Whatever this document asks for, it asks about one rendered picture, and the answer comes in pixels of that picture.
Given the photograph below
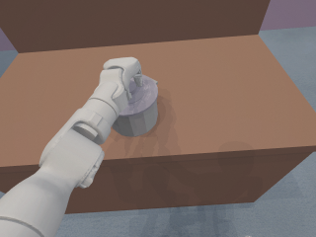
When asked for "robot left hand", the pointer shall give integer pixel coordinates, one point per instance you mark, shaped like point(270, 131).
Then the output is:
point(132, 65)

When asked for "lid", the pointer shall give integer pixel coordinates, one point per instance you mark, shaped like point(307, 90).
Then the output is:
point(143, 99)

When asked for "knob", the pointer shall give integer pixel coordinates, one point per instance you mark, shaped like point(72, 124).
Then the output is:
point(132, 87)

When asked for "left robot upper arm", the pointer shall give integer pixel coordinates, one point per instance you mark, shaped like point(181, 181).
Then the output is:
point(36, 206)

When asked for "table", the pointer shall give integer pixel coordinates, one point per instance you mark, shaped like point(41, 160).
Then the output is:
point(231, 123)

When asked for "pot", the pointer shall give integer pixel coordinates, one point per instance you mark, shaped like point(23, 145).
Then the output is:
point(139, 124)

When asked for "robot left forearm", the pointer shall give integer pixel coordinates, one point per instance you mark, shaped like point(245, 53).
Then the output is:
point(95, 119)

